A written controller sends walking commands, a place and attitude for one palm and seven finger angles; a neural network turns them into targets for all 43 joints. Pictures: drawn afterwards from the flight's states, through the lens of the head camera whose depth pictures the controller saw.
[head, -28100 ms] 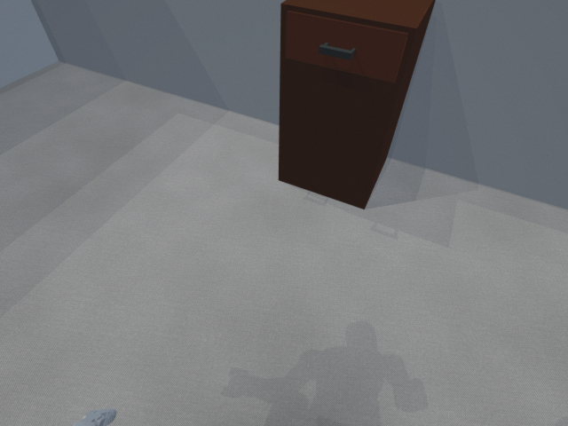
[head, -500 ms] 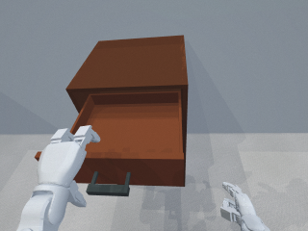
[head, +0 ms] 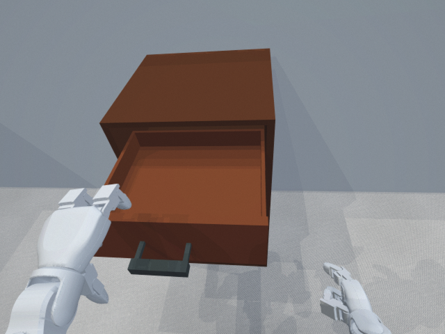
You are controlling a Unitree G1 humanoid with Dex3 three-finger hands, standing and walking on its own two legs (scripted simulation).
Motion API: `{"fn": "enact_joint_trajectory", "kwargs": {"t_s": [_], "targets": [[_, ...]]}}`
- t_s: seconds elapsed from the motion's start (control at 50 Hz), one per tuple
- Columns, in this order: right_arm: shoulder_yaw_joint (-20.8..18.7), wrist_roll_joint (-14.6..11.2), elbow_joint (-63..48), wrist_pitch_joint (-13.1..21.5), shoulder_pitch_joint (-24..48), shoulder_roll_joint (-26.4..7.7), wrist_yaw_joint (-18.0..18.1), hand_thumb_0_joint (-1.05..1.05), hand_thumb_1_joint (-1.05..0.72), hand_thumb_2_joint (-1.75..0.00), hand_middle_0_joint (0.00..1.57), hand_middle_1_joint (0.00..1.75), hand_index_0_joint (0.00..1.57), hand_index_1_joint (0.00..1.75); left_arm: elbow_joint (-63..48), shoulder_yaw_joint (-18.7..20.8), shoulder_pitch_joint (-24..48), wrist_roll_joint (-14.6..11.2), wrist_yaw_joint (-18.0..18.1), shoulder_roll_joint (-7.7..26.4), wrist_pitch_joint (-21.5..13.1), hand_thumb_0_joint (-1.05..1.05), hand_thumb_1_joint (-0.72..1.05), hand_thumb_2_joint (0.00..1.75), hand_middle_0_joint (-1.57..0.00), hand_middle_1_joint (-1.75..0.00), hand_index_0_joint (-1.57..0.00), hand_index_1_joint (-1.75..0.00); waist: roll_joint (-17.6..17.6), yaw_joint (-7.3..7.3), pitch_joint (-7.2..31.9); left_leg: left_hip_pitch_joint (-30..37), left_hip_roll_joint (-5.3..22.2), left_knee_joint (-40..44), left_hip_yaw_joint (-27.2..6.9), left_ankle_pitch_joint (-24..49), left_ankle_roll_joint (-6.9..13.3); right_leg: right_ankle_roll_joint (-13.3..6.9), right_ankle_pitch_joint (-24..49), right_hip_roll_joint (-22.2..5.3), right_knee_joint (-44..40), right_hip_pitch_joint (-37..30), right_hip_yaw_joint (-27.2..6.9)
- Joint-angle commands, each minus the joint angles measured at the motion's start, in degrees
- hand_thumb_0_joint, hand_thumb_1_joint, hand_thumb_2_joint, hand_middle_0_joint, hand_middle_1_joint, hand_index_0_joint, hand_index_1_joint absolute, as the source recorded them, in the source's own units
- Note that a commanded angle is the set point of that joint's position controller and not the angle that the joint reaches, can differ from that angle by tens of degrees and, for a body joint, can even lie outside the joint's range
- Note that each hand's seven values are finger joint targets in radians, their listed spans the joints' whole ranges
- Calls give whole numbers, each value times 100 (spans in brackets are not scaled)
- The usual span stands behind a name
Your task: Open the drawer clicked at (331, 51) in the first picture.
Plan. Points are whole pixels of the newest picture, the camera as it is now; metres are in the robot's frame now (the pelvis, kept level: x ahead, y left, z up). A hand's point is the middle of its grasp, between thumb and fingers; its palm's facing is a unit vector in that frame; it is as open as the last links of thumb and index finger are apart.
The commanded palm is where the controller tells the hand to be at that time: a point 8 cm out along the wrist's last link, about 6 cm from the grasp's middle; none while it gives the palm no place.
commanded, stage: draw the hand back to the body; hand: left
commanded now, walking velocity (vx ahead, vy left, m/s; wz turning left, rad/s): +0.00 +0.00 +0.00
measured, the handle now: (161, 257) +0.26 +0.19 -0.03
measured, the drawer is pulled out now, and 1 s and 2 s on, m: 0.30 0.30 0.30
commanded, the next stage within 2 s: step back with the hand held close in 1.30 s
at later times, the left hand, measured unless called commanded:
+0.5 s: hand (103, 234) +0.21 +0.22 +0.14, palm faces +0.32 -0.84 -0.43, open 13.5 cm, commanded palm +0.16 +0.26 +0.17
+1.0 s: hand (91, 222) +0.22 +0.24 +0.15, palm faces +0.37 -0.81 -0.45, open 9.5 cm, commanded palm +0.17 +0.28 +0.17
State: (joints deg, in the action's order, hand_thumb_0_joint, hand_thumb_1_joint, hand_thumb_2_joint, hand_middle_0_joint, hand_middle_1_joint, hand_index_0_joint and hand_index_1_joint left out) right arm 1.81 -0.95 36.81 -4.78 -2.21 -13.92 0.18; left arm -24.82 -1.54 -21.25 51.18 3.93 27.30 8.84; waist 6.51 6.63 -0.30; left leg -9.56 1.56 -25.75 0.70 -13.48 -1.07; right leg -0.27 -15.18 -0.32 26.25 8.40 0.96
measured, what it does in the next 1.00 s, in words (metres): stands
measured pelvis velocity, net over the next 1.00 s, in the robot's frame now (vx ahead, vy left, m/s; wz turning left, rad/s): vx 0.04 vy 0.00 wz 0.01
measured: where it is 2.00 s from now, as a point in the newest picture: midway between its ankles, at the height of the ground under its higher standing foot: outside the picture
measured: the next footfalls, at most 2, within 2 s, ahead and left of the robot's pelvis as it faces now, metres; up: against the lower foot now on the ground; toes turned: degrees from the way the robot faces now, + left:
none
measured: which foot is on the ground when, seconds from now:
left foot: down 0.00-1.00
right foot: down 0.00-1.00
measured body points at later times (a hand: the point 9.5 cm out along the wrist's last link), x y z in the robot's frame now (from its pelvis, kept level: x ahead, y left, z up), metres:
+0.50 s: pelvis +0.02 +0.00 +0.00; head +0.02 -0.01 +0.45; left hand +0.18 +0.26 +0.16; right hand +0.23 -0.20 -0.08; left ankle +0.01 +0.13 -0.74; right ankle -0.01 -0.12 -0.74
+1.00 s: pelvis +0.04 +0.00 +0.00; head +0.04 -0.02 +0.45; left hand +0.19 +0.28 +0.18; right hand +0.24 -0.21 -0.09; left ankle +0.01 +0.13 -0.74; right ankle -0.01 -0.12 -0.74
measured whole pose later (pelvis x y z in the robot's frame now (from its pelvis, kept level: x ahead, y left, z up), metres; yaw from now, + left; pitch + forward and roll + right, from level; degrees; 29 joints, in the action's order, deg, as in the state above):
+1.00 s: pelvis +0.04 +0.00 +0.00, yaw +1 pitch -1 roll +0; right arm 0.3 -1.0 36.5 6.6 -8.6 -11.8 4.8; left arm -30.2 16.0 -33.5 -2.4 6.9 19.4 -4.4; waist 3.6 3.3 -0.2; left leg -9.0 1.7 -26.5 0.2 -17.0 -1.2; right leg 0.0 -17.8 -0.2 25.1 6.7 1.6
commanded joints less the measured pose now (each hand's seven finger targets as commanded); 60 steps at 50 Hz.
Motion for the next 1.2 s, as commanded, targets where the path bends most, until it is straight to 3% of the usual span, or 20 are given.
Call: {"fn": "enact_joint_trajectory", "kwargs": {"t_s": [0.0, 0.08, 0.16, 0.28, 0.3, 0.32, 0.34, 0.36, 0.38, 0.4, 0.5, 0.58, 0.64, 0.7, 0.76, 0.9, 1.06, 1.08, 1.16, 1.18], "targets": [[-114, 10, -1160, 349, 1132, -453, 23, 0, -90, -90, 20, 30, 20, 30, -1236, 808, 513, -25, 105, 943, -48, 0, -50, 30, -30, -120, -30, -120, -396, 64, 847, 277, -142, 234, 101, 985, 183, -59, 884, 4, -470, -24, -3], [-154, -41, -1211, 390, 1202, -539, 59, 0, -90, -90, 20, 30, 20, 30, -1459, 1124, 316, -212, 114, 1189, -200, 0, -50, 30, -30, -120, -30, -120, -302, 19, 709, 236, -79, 243, 73, 865, 154, -67, 860, 40, -500, 42, -49], [-180, 29, -1169, 386, 953, -524, 75, 0, -90, -90, 20, 30, 20, 30, -1330, 1254, 233, -103, 192, 1262, -348, 0, -50, 30, -30, -120, -30, -120, -526, 54, 679, 221, -101, 201, 75, 868, 162, -50, 757, 5, -495, 180, -1], [-207, -30, -1215, 459, 991, -562, 118, 0, -90, -90, 20, 30, 20, 30, -1353, 1650, 38, -346, 263, 1480, -453, 0, -50, 30, -30, -120, -30, -120, -269, 12, 766, 244, -77, 82, 57, 881, 148, -72, 956, -2, -443, 151, -100], [-181, -44, -1524, 868, 455, -94, 224, 0, -90, -90, 20, 30, 20, 30, -1437, 1215, 317, -4465, 237, -817, -969, 0, -47, 32, -30, -118, -30, -118, -983, -580, 435, 688, 90, 90, 141, 515, 335, -49, 826, 74, -423, 174, 197], [-166, 3, -1379, 1100, 367, -296, 315, 0, -90, -90, 20, 30, 20, 30, -1098, 1600, -250, -4627, 318, -180, -1205, 0, -43, 33, -29, -115, -29, -115, -1036, -430, 447, 638, 162, 159, 97, 451, 295, -37, 644, 24, -375, 146, 192], [-153, 15, -1329, 1171, 418, -298, 350, 0, -90, -90, 20, 30, 20, 30, -1146, 1576, -440, -4681, 343, -233, -1294, 0, -40, 34, -29, -113, -29, -113, -668, -401, 318, 582, 114, 220, 99, 362, 262, -54, 562, 27, -426, 159, 161], [-158, 37, -1338, 1217, 273, -317, 430, 0, -90, -90, 20, 30, 20, 30, -1616, 1858, -467, -4992, 384, -46, -1420, 0, -36, 36, -29, -111, -29, -111, -821, -344, 534, 627, 118, 276, 62, 590, 236, -26, 671, -37, -463, 0, 236], [-165, 51, -1262, 1339, 370, -361, 486, 0, -90, -90, 20, 30, 20, 30, -1798, 2096, -397, -5119, 435, 188, -1520, 0, -32, 37, -29, -109, -29, -109, -615, -340, 547, 661, 122, 253, 88, 569, 212, -16, 641, -43, -487, 6, 169], [-138, 96, -1330, 1473, 264, -312, 518, 0, -90, -90, 20, 30, 20, 30, -2234, 2044, -214, -5129, 468, 146, -1637, 0, -29, 39, -29, -107, -29, -107, -532, -288, 804, 646, 106, 271, 78, 753, 213, -16, 785, -111, -426, -169, 181], [-128, 112, -1087, 1704, 37, -274, 519, 0, -90, -90, 20, 30, 20, 30, -2033, 2013, -590, -5226, 516, -47, -1684, 0, -12, 47, -27, -95, -27, -95, 194, -310, 264, 423, 102, 253, 103, 1287, 113, -70, 1300, -137, -449, -95, 202], [-203, 90, -1030, 1647, 47, -307, 480, 0, -90, -90, 20, 30, 20, 30, -1618, 2061, -780, -5306, 425, -171, -1659, 0, 2, 52, -26, -86, -26, -86, -310, -309, 92, 327, 162, 246, 68, 1540, 110, -49, 1568, -97, -449, -102, 268], [-246, 77, -1069, 1581, 48, -332, 453, 0, -90, -90, 20, 30, 20, 30, -1667, 2093, -847, -5348, 366, -180, -1698, 0, 13, 57, -25, -80, -25, -80, -500, -301, 347, 407, 168, 192, 104, 1643, 145, -13, 1753, -118, -394, -162, 255], [-272, 63, -1071, 1588, 43, -332, 430, 0, -90, -90, 20, 30, 20, 30, -1874, 2123, -959, -5353, 346, -139, -1744, 0, 23, 62, -25, -73, -25, -73, -180, -298, 659, 527, 162, 122, 129, 1842, 128, -19, 1895, -137, -349, -223, 232], [-298, 64, -1069, 1589, 13, -326, 431, 0, -90, -90, 20, 30, 20, 30, -2035, 2285, -1086, -5355, 378, -1, -1758, 0, 34, 66, -24, -66, -24, -66, -320, -286, 920, 596, 155, 40, 135, 2167, 136, 4, 2188, -138, -280, -312, 253], [-327, 15, -996, 1477, 25, -310, 492, 0, -90, -90, 20, 30, 20, 30, -1643, 2451, -1009, -5386, 422, 34, -1671, 0, 58, 76, -22, -50, -22, -50, -480, -353, 592, 497, 145, 31, 180, 1855, 126, 33, 2137, -138, -368, -84, 255], [-325, 20, -1048, 1436, 44, -322, 476, 0, -90, -90, 20, 30, 20, 30, -1648, 2338, -940, -5392, 385, -40, -1647, 0, 87, 88, -20, -32, -20, -32, -520, -351, 687, 553, 139, 17, 162, 1938, 158, 60, 2203, -148, -321, -86, 271], [-317, 15, -1033, 1445, 81, -341, 478, 0, -90, -90, 20, 30, 20, 30, -1690, 2339, -887, -5394, 383, -13, -1643, 0, 90, 90, -20, -30, -20, -30, -334, -345, 664, 537, 122, 26, 154, 1864, 142, 36, 2107, -143, -359, -83, 254], [-303, 20, -1078, 1442, 68, -313, 484, 0, -90, -90, 20, 30, 20, 30, -1704, 2437, -905, -5398, 405, 93, -1648, 0, 90, 90, -20, -30, -20, -30, -438, -320, 622, 499, 124, 77, 136, 1670, 145, 37, 1941, -139, -359, -51, 259], [-291, 17, -1051, 1450, 91, -325, 488, 0, -90, -90, 20, 30, 20, 30, -1756, 2465, -816, -5398, 411, 122, -1657, 0, 90, 90, -20, -30, -20, -30, -246, -322, 565, 465, 107, 86, 125, 1588, 124, 8, 1825, -132, -404, -44, 246]]}}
